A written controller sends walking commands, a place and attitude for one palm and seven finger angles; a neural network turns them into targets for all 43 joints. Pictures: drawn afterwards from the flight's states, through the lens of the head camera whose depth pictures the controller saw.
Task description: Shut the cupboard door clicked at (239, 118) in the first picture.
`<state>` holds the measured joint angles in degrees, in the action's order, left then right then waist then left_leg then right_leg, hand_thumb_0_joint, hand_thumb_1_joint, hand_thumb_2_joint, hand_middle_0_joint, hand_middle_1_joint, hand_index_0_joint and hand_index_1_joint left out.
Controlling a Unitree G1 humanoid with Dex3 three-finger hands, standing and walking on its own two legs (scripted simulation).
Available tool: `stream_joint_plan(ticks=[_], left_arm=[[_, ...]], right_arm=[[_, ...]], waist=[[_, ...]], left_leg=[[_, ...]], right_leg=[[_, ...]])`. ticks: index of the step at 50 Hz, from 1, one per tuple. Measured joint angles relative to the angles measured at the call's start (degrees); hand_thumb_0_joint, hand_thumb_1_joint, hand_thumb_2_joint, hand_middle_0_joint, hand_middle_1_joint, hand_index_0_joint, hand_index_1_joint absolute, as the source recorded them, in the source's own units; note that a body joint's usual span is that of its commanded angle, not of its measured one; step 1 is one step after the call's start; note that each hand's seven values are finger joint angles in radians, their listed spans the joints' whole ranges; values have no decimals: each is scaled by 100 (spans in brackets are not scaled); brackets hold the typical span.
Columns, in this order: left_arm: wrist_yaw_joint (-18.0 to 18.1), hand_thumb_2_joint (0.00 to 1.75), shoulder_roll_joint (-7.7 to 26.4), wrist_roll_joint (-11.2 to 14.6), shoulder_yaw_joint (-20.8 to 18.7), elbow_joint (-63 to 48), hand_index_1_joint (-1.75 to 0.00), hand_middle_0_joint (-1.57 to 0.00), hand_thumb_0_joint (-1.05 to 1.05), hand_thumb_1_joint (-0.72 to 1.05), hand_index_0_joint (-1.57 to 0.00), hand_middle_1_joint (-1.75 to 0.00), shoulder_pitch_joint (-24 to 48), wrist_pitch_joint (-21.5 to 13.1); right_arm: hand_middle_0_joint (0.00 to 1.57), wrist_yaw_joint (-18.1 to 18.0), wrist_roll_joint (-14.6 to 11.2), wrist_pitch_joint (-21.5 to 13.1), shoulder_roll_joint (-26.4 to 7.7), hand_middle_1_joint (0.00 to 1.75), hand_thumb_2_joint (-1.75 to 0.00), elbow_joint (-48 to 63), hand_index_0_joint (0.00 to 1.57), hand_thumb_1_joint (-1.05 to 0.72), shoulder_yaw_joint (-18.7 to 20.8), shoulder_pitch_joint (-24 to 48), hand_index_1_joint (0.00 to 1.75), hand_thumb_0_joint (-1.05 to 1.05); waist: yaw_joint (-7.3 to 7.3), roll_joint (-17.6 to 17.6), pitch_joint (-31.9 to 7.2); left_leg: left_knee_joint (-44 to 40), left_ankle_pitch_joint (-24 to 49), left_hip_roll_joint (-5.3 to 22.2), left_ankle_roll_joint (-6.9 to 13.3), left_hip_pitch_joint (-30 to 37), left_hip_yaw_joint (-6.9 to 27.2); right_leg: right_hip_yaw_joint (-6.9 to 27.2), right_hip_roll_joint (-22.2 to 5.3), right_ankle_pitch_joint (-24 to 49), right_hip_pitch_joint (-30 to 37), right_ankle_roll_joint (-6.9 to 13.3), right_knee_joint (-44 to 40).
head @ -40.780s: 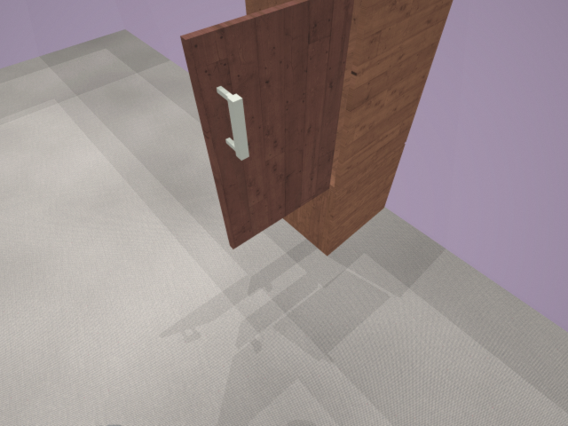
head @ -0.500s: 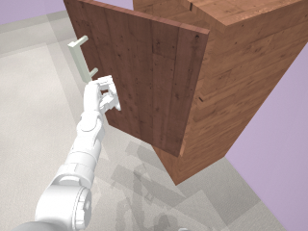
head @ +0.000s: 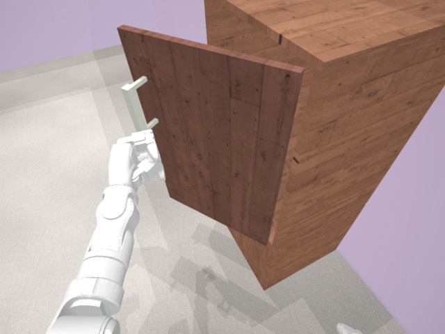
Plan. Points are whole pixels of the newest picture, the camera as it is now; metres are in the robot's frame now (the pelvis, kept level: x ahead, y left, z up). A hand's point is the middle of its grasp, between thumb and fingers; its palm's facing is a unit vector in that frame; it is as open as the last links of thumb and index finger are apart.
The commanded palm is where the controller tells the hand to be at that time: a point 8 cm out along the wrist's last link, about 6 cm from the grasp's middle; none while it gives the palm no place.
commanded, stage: draw the hand back to the body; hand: left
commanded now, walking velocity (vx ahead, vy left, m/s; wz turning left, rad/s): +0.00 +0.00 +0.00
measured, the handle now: (142, 107) +0.58 +0.20 +0.10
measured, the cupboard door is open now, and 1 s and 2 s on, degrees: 33 33 33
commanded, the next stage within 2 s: step back with the hand held close in 1.34 s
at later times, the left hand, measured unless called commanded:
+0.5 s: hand (84, 218) +0.26 +0.21 +0.14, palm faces +0.23 -0.95 -0.23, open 3.2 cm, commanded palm +0.23 +0.25 +0.16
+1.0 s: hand out of the picture +0.18 +0.30 +0.18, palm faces +0.49 -0.76 -0.43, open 6.4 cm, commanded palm +0.14 +0.33 +0.19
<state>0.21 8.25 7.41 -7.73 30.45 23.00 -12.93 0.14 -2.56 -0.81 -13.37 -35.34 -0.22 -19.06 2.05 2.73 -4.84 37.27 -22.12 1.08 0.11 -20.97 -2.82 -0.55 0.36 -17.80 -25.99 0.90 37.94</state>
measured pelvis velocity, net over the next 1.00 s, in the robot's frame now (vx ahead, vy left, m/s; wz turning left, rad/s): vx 0.01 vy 0.02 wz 0.04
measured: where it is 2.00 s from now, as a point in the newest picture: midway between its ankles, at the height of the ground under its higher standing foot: outside the picture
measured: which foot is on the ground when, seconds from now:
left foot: down 0.00-1.00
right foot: down 0.00-1.00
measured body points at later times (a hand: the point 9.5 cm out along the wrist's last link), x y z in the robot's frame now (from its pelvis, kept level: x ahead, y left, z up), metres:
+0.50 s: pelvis +0.00 +0.01 +0.02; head -0.01 -0.01 +0.47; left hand +0.24 +0.26 +0.16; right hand +0.21 -0.19 -0.06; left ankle -0.04 +0.12 -0.72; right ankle +0.01 -0.11 -0.72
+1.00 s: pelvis +0.01 +0.02 +0.02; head -0.01 +0.00 +0.47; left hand +0.15 +0.34 +0.20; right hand +0.20 -0.19 -0.07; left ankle -0.04 +0.12 -0.72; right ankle +0.01 -0.11 -0.72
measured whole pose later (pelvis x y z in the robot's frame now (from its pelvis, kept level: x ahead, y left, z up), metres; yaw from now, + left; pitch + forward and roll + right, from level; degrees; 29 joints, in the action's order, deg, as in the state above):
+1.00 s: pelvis +0.01 +0.02 +0.02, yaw +2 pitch -3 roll -1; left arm 5.7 20.6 4.0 -20.9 -22.4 -28.2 -5.3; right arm -4.1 -0.8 -3.6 -12.9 -35.9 -0.2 -12.6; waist -3.7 4.5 -0.4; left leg 25.2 -17.9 -0.7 1.7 -4.1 -0.9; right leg -2.4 -1.2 -13.4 -7.1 -0.9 23.8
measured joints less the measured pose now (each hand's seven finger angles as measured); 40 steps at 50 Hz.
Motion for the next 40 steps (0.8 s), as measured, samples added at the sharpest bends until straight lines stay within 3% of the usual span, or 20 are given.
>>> stream_joint_plan(ticks=[7, 14, 15, 19, 25, 31, 40], left_arm=[[-214, 90, 109, 286, 133, -1282, -150, -130, 1, 90, -130, -150, -953, 684], [-458, 90, 295, 366, 90, -2129, -147, -128, 1, 90, -127, -147, -1424, 1040], [-393, 90, 347, 261, 120, -2269, -146, -127, 1, 90, -126, -146, -1538, 1083], [-25, 90, 503, -92, 248, -2924, -139, -120, 1, 90, -119, -139, -2213, 1040], [279, 90, 589, -332, 282, -3768, -124, -106, 1, 90, -106, -124, -3077, 1024], [450, 90, 744, -410, 30, -4345, -106, -91, 1, 89, -90, -106, -3555, 980], [471, 90, 934, -377, -610, -4769, -80, -66, 1, 89, -66, -80, -4314, 884]], right_arm=[[20, -247, -100, -87, -106, 30, -89, 62, 20, -91, 6, 239, 30, 1], [20, -350, -148, -274, -92, 30, -89, 190, 20, -91, -96, 695, 30, 1], [20, -361, -120, -283, -77, 30, -89, 219, 20, -91, -106, 756, 30, 1], [20, -400, -2, -239, 16, 30, -89, 326, 20, -91, -145, 922, 30, 1], [20, -418, 109, -179, 108, 30, -89, 291, 20, -91, -224, 926, 30, 1], [20, -426, 174, -170, 168, 30, -89, 113, 20, -91, -269, 825, 30, 1], [21, -376, 194, -97, 167, 30, -89, -7, 20, -91, -181, 719, 30, 1]], waist=[[-115, 42, 183], [-230, 12, 185], [-235, 20, 203], [-267, 43, 299], [-430, 63, 477], [-512, 150, 531], [-466, 220, 487]], left_leg=[[-253, 117, -27, 27, 452, 81], [-416, 196, -77, 49, 738, 135], [-461, 209, -87, 54, 809, 137], [-740, 324, -126, 80, 1091, 142], [-1026, 440, -161, 108, 1389, 181], [-1189, 484, -201, 138, 1584, 211], [-1257, 461, -198, 159, 1681, 171]], right_leg=[[-80, -27, 124, 528, -25, -333], [-131, -76, 183, 847, -52, -508], [-132, -85, 192, 917, -57, -547], [-135, -116, 281, 1194, -83, -795], [-173, -146, 395, 1527, -115, -1109], [-202, -183, 432, 1742, -150, -1284], [-163, -175, 441, 1837, -181, -1380]])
